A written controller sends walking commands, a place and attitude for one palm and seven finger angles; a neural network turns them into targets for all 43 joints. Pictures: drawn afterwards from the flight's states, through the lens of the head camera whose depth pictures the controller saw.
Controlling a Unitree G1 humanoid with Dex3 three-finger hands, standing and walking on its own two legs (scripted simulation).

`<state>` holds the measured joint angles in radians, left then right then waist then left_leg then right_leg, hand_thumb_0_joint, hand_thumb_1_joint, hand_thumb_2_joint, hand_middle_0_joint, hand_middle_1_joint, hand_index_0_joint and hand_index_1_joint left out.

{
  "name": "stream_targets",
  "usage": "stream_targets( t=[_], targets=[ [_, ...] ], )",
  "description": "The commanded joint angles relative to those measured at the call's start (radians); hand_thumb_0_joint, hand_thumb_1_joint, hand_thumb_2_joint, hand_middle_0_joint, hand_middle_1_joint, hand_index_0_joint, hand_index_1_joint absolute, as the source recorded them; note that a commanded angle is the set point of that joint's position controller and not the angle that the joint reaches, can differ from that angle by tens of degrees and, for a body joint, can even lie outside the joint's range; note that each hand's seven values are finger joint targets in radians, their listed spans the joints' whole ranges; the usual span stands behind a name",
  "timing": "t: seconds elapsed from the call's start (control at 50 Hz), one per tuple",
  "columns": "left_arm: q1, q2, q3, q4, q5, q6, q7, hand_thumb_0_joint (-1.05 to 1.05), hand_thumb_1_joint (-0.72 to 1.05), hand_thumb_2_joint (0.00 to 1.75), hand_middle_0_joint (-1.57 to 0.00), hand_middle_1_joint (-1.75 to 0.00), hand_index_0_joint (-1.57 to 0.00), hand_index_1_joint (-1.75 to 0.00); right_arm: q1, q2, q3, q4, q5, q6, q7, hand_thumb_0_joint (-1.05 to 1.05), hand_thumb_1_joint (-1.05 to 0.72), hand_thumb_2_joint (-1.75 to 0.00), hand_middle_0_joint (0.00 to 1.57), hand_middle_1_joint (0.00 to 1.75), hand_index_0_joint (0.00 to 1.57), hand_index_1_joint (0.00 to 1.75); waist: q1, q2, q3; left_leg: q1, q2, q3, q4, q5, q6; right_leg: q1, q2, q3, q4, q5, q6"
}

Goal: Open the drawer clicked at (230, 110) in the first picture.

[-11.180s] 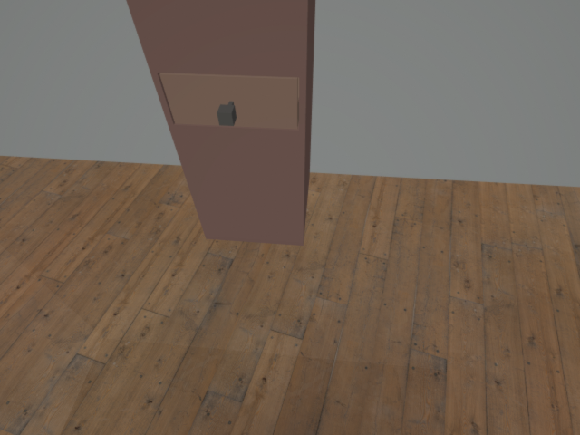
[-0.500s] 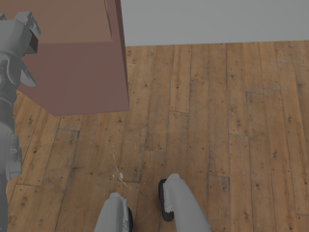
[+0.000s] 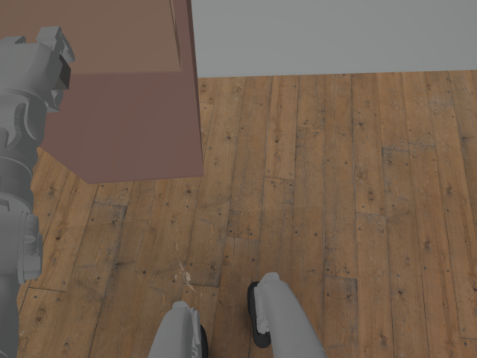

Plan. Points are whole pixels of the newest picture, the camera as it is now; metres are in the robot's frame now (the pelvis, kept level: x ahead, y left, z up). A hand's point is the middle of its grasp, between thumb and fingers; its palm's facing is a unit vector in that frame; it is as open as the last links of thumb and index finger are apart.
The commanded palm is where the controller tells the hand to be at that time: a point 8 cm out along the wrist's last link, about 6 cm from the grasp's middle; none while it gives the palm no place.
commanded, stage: pull the drawer open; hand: left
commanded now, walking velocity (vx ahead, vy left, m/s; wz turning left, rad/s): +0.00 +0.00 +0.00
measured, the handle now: (51, 60) +0.60 +0.24 +0.03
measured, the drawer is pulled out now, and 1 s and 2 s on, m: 0.00 0.09 0.21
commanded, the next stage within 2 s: none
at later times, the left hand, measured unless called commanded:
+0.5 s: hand (47, 104) +0.53 +0.25 +0.01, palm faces -0.09 -0.03 -1.00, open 8.1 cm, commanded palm +0.50 +0.24 +0.06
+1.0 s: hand (41, 145) +0.46 +0.25 +0.01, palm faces -0.06 -0.04 -1.00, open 8.0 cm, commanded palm +0.42 +0.25 +0.06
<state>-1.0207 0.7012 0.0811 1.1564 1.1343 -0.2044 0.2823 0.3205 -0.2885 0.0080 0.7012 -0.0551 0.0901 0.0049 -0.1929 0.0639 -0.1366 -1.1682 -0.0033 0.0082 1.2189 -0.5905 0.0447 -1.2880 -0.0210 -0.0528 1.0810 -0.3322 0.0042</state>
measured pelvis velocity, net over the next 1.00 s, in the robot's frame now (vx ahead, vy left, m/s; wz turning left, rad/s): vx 0.03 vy -0.01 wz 0.00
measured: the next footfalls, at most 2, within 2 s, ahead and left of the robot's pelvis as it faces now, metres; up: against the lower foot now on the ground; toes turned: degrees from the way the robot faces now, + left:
none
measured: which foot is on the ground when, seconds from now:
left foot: down 0.00-1.00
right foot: down 0.00-1.00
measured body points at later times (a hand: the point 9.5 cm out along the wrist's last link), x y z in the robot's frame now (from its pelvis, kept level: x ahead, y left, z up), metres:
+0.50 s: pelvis +0.02 +0.00 +0.02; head +0.19 +0.00 +0.43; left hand +0.53 +0.25 +0.07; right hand +0.01 -0.28 -0.11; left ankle -0.02 +0.09 -0.63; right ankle +0.08 -0.13 -0.63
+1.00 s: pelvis +0.03 -0.01 +0.03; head +0.16 -0.02 +0.47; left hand +0.46 +0.25 +0.07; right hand +0.11 -0.28 -0.11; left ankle -0.02 +0.09 -0.63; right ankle +0.08 -0.13 -0.63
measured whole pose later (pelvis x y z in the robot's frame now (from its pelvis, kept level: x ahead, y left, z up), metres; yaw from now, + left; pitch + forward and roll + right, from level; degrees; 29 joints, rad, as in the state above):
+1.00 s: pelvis +0.03 -0.01 +0.03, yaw +0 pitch +25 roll -1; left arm -0.57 0.49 0.06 0.89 1.11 -0.20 0.42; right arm 0.22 -0.28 -0.05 0.70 -0.05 0.13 0.01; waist -0.05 0.04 -0.17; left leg -0.90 -0.01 0.03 1.03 -0.57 0.03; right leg -1.05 -0.01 -0.03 0.97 -0.35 0.00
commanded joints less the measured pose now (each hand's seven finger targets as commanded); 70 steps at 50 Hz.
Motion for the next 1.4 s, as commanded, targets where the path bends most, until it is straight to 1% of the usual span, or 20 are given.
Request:
stream_targets(
  t=[0.0, 0.1, 0.2, 0.24, 0.3, 0.4, 0.44, 0.5, 0.52, 0.54, 0.64, 0.72, 0.74, 0.8, 0.86, 1.08, 1.1, 1.18, 1.22, 1.38],
  targets=[
    [-0.414, 0.322, 0.058, -0.177, -0.001, 0.029, 0.056, 0.0, 0.9, 0.9, -0.4, -1.35, -0.4, -1.35, 0.225, -0.196, -0.073, -0.012, -0.005, -0.005, -0.011, 0.0, -0.9, -0.9, 0.2, 0.3, 0.2, 0.3, -0.006, 0.114, -0.593, 0.286, -0.011, -0.07, -0.157, 0.535, -0.027, 0.449, 0.048, 0.012, -0.057, 0.247, -0.038],
    [-0.431, 0.328, 0.053, -0.155, 0.002, 0.044, 0.058, 0.0, 0.9, 0.9, -0.4, -1.35, -0.4, -1.35, 0.225, -0.199, -0.069, -0.008, -0.004, -0.006, -0.013, 0.0, -0.9, -0.9, 0.2, 0.3, 0.2, 0.3, -0.011, 0.112, -0.573, 0.272, -0.014, -0.068, -0.165, 0.503, -0.026, 0.45, 0.047, 0.011, -0.062, 0.23, -0.038],
    [-0.336, 0.291, 0.049, -0.185, -0.01, 0.042, 0.045, 0.0, 0.9, 0.9, -0.4, -1.35, -0.4, -1.35, 0.219, -0.192, -0.075, -0.018, -0.002, -0.003, -0.009, 0.0, -0.9, -0.9, 0.2, 0.3, 0.2, 0.3, 0.021, 0.126, -0.621, 0.329, -0.012, -0.068, -0.177, 0.575, -0.033, 0.488, 0.048, 0.01, -0.065, 0.273, -0.039],
    [-0.297, 0.247, 0.026, -0.191, -0.015, 0.041, 0.041, 0.0, 0.9, 0.9, -0.4, -1.35, -0.4, -1.35, 0.219, -0.188, -0.08, -0.019, 0.0, -0.002, -0.008, 0.0, -0.9, -0.9, 0.2, 0.3, 0.2, 0.3, 0.021, 0.114, -0.603, 0.346, -0.007, -0.068, -0.181, 0.591, -0.034, 0.485, 0.05, 0.009, -0.076, 0.277, -0.037],
    [-0.232, 0.249, 0.046, -0.21, -0.018, 0.033, 0.042, 0.0, 0.9, 0.9, -0.4, -1.35, -0.4, -1.35, 0.21, -0.189, -0.081, -0.018, 0.0, 0.002, -0.006, 0.0, -0.9, -0.9, 0.2, 0.3, 0.2, 0.3, 0.047, 0.1, -0.606, 0.357, -0.007, -0.067, -0.193, 0.605, -0.035, 0.508, 0.051, 0.01, -0.079, 0.287, -0.04],
    [-0.146, 0.164, 0.018, -0.245, -0.021, 0.022, 0.061, 0.0, 0.9, 0.9, -0.4, -1.35, -0.4, -1.35, 0.197, -0.177, -0.095, -0.014, 0.001, 0.003, -0.004, 0.0, -0.9, -0.9, 0.2, 0.3, 0.2, 0.3, 0.06, 0.079, -0.588, 0.387, -0.002, -0.057, -0.208, 0.641, -0.034, 0.526, 0.051, 0.014, -0.097, 0.312, -0.039],
    [-0.104, 0.171, 0.03, -0.243, -0.02, 0.023, 0.072, 0.0, 0.9, 0.9, -0.4, -1.35, -0.4, -1.35, 0.193, -0.179, -0.097, -0.005, -0.001, 0.005, -0.005, 0.0, -0.9, -0.9, 0.2, 0.3, 0.2, 0.3, 0.068, 0.053, -0.548, 0.379, -0.001, -0.053, -0.221, 0.632, -0.032, 0.544, 0.052, 0.016, -0.108, 0.322, -0.038],
    [-0.064, 0.163, 0.046, -0.294, -0.024, 0.013, 0.088, 0.0, 0.9, 0.9, -0.4, -1.35, -0.4, -1.35, 0.179, -0.175, -0.101, -0.008, -0.004, 0.008, -0.002, 0.0, -0.9, -0.9, 0.2, 0.3, 0.2, 0.3, 0.092, 0.052, -0.579, 0.397, -0.003, -0.047, -0.232, 0.668, -0.032, 0.587, 0.049, 0.023, -0.11, 0.353, -0.042],
    [-0.014, 0.134, 0.032, -0.278, -0.025, 0.015, 0.094, 0.0, 0.9, 0.9, -0.4, -1.35, -0.4, -1.35, 0.172, -0.169, -0.103, -0.01, -0.005, 0.007, -0.001, 0.0, -0.9, -0.9, 0.2, 0.3, 0.2, 0.3, 0.094, 0.038, -0.563, 0.386, -0.004, -0.039, -0.234, 0.658, -0.026, 0.602, 0.048, 0.025, -0.117, 0.361, -0.039],
    [0.009, 0.151, 0.048, -0.285, -0.027, 0.015, 0.097, 0.0, 0.9, 0.9, -0.4, -1.35, -0.4, -1.35, 0.166, -0.172, -0.102, -0.01, -0.002, 0.011, 0.001, 0.0, -0.9, -0.9, 0.2, 0.3, 0.2, 0.3, 0.103, 0.032, -0.537, 0.374, -0.005, -0.036, -0.244, 0.638, -0.028, 0.61, 0.048, 0.027, -0.121, 0.357, -0.04],
    [0.086, 0.105, 0.044, -0.33, -0.018, 0.006, 0.133, 0.0, 0.9, 0.9, -0.4, -1.35, -0.4, -1.35, 0.139, -0.162, -0.11, -0.016, -0.006, 0.018, 0.001, 0.0, -0.9, -0.9, 0.2, 0.3, 0.2, 0.3, 0.121, 0.021, -0.528, 0.41, 0.0, -0.035, -0.26, 0.698, -0.029, 0.628, 0.045, 0.028, -0.126, 0.386, -0.042],
    [0.111, 0.082, 0.035, -0.33, -0.015, 0.01, 0.153, 0.0, 0.9, 0.9, -0.4, -1.35, -0.4, -1.35, 0.11, -0.159, -0.113, -0.02, -0.003, 0.022, -0.001, 0.0, -0.9, -0.9, 0.2, 0.3, 0.2, 0.3, 0.119, -0.015, -0.486, 0.375, -0.009, -0.021, -0.27, 0.631, -0.021, 0.65, 0.043, 0.038, -0.14, 0.383, -0.041],
    [0.128, 0.1, 0.055, -0.342, -0.014, 0.011, 0.158, 0.0, 0.9, 0.9, -0.4, -1.35, -0.4, -1.35, 0.107, -0.16, -0.113, -0.024, -0.002, 0.024, 0.0, 0.0, -0.9, -0.9, 0.2, 0.3, 0.2, 0.3, 0.133, -0.011, -0.499, 0.376, -0.011, -0.019, -0.274, 0.625, -0.021, 0.665, 0.042, 0.04, -0.138, 0.383, -0.044],
    [0.129, 0.063, 0.038, -0.368, -0.015, 0.013, 0.172, 0.0, 0.9, 0.9, -0.4, -1.35, -0.4, -1.35, 0.094, -0.152, -0.117, -0.03, -0.003, 0.026, -0.001, 0.0, -0.9, -0.9, 0.2, 0.3, 0.2, 0.3, 0.126, -0.01, -0.501, 0.404, -0.01, -0.021, -0.276, 0.663, -0.023, 0.66, 0.04, 0.038, -0.142, 0.399, -0.044],
    [0.214, 0.071, 0.062, -0.391, -0.021, 0.015, 0.178, 0.0, 0.9, 0.9, -0.4, -1.35, -0.4, -1.35, 0.078, -0.147, -0.118, -0.04, -0.003, 0.028, 0.0, 0.0, -0.9, -0.9, 0.2, 0.3, 0.2, 0.3, 0.155, -0.019, -0.518, 0.399, -0.012, -0.011, -0.283, 0.669, -0.019, 0.713, 0.037, 0.049, -0.144, 0.429, -0.044],
    [0.303, 0.033, 0.062, -0.454, -0.018, 0.005, 0.209, 0.0, 0.9, 0.9, -0.4, -1.35, -0.4, -1.35, 0.015, -0.139, -0.118, -0.059, 0.001, 0.024, -0.009, 0.0, -0.9, -0.9, 0.2, 0.3, 0.2, 0.3, 0.164, -0.038, -0.467, 0.396, -0.02, -0.004, -0.301, 0.573, -0.019, 0.712, 0.037, 0.046, -0.156, 0.377, -0.044],
    [0.302, 0.067, 0.094, -0.476, -0.022, 0.001, 0.212, 0.0, 0.9, 0.9, -0.4, -1.35, -0.4, -1.35, 0.005, -0.146, -0.117, -0.06, 0.0, 0.027, -0.011, 0.0, -0.9, -0.9, 0.2, 0.3, 0.2, 0.3, 0.174, -0.025, -0.471, 0.396, -0.021, -0.009, -0.304, 0.58, -0.02, 0.714, 0.035, 0.048, -0.151, 0.374, -0.048],
    [0.352, 0.036, 0.076, -0.476, -0.021, 0.003, 0.219, 0.0, 0.9, 0.9, -0.4, -1.35, -0.4, -1.35, -0.01, -0.139, -0.117, -0.066, 0.005, 0.022, -0.014, 0.0, -0.9, -0.9, 0.2, 0.3, 0.2, 0.3, 0.172, -0.046, -0.442, 0.383, -0.024, -0.001, -0.311, 0.52, -0.021, 0.716, 0.036, 0.047, -0.16, 0.347, -0.044],
    [0.356, 0.05, 0.087, -0.491, -0.019, -0.001, 0.225, 0.0, 0.9, 0.9, -0.4, -1.35, -0.4, -1.35, -0.02, -0.142, -0.115, -0.066, 0.005, 0.019, -0.015, 0.0, -0.9, -0.9, 0.2, 0.3, 0.2, 0.3, 0.184, -0.021, -0.433, 0.388, -0.026, -0.004, -0.317, 0.504, -0.022, 0.704, 0.036, 0.046, -0.157, 0.318, -0.047],
    [0.347, 0.029, 0.068, -0.478, -0.017, 0.003, 0.241, 0.0, 0.9, 0.9, -0.4, -1.35, -0.4, -1.35, -0.037, -0.142, -0.115, -0.064, 0.012, -0.006, -0.025, 0.0, -0.9, -0.9, 0.2, 0.3, 0.2, 0.3, 0.169, -0.058, -0.382, 0.364, -0.03, -0.004, -0.328, 0.38, -0.017, 0.667, 0.034, 0.044, -0.177, 0.211, -0.044]
  ],
)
